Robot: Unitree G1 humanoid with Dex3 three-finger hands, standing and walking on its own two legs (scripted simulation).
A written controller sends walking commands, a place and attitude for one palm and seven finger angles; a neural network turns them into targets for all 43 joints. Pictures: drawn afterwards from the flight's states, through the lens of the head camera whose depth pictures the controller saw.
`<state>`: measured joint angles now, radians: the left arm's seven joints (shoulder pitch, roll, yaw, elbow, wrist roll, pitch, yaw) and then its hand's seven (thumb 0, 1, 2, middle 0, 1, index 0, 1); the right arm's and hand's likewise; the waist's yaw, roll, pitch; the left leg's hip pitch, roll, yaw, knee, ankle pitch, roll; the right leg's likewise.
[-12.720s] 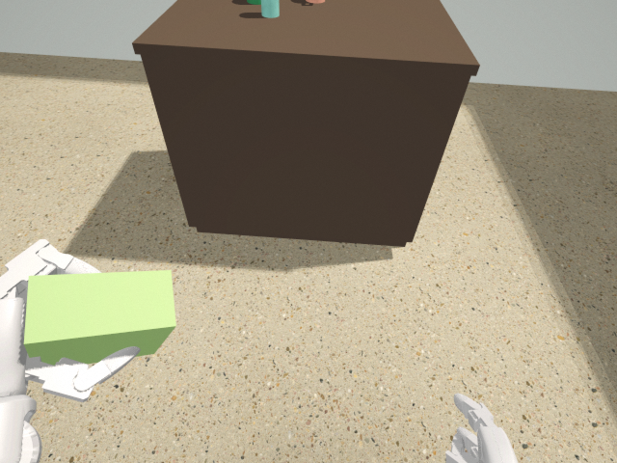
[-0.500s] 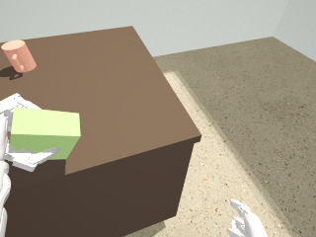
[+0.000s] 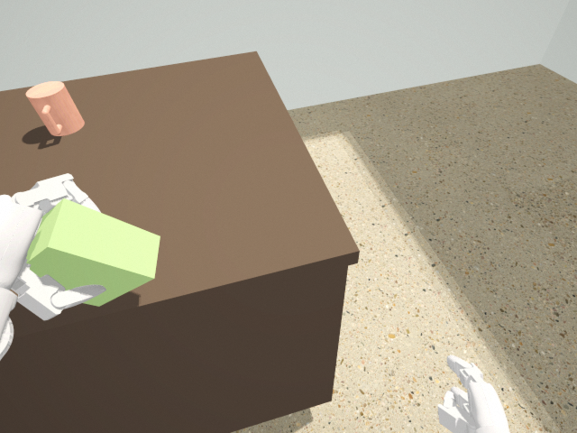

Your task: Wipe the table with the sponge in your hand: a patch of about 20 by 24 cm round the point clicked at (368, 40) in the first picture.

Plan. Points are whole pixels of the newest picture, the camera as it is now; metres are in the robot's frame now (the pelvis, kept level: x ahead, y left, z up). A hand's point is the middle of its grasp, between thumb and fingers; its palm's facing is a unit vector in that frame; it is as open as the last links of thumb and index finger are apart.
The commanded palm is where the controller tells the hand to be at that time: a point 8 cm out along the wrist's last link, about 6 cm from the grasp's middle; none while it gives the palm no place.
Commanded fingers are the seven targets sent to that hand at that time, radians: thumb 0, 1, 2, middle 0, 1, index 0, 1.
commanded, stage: turn the palm down, sponge in hand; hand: left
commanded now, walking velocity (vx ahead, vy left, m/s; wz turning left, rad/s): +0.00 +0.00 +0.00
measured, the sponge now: (98, 263) +0.25 +0.26 +0.16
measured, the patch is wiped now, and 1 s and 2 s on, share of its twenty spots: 0.00 0.00 0.00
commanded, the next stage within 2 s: move the sponge above the wiping area in 1.48 s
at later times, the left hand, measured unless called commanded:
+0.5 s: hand (19, 228) +0.24 +0.31 +0.22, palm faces +0.31 -0.31 -0.90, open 9.9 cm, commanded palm +0.19 +0.33 +0.29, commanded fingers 0.00 0.10 1.30 -1.20 -1.60 -1.20 -1.60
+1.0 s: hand out of the picture +0.23 +0.32 +0.27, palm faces +0.31 -0.06 -0.95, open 9.9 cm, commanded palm +0.17 +0.31 +0.32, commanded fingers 0.00 0.10 1.30 -1.20 -1.60 -1.20 -1.60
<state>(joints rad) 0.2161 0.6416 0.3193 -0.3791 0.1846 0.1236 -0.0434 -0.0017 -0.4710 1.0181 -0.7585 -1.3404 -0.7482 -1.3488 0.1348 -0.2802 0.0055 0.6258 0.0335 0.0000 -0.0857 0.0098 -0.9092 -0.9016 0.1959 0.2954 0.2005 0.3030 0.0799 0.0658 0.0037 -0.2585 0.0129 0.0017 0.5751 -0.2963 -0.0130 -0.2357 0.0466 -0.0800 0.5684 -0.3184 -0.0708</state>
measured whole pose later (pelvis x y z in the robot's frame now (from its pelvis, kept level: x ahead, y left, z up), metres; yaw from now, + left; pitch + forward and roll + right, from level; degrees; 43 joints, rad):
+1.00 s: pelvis -0.02 +0.04 +0.01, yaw +0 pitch -3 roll +0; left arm -0.04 0.77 0.13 -0.49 0.63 0.50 -0.16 0.00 -0.47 1.02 -0.76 -1.33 -0.75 -1.34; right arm -0.04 -0.27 0.10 0.63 0.07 0.09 -0.06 0.01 -0.91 -0.90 0.20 0.30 0.20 0.30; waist 0.16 0.13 0.02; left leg -0.17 -0.04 0.03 0.38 -0.17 0.04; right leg -0.16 0.00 -0.05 0.42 -0.20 -0.03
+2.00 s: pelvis -0.02 +0.01 +0.01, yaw -2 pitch -3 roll +1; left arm 0.06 0.71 0.17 -0.37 0.64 0.43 -0.13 0.00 -0.47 1.02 -0.76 -1.34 -0.75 -1.35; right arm 0.02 -0.30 0.04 0.61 0.08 0.06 -0.06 0.01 -0.91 -0.90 0.20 0.30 0.20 0.30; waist 0.12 0.14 0.01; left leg -0.18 0.00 0.04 0.44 -0.21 0.00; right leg -0.19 0.04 -0.04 0.49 -0.25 -0.07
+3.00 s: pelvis -0.01 +0.01 +0.01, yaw -1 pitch -2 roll +1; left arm -0.09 0.61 -0.08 -0.23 0.77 0.45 -0.18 0.00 -0.47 1.02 -0.76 -1.34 -0.75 -1.35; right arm 0.02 -0.30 0.06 0.62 0.07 0.09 -0.05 0.01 -0.91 -0.90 0.20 0.30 0.20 0.30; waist 0.11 0.13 0.01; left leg -0.16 -0.01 0.03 0.39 -0.19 0.01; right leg -0.17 0.03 -0.05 0.45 -0.24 -0.06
